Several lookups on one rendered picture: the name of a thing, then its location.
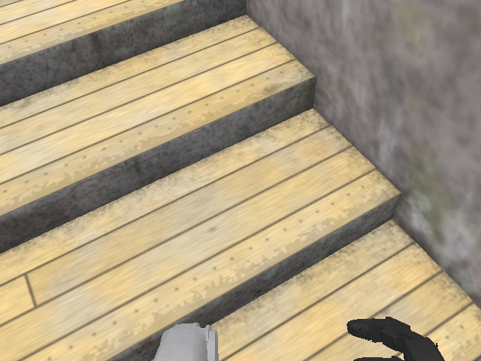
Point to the robot left thigh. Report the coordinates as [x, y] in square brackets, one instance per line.
[188, 342]

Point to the right robot hand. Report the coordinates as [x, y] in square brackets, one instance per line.
[397, 336]

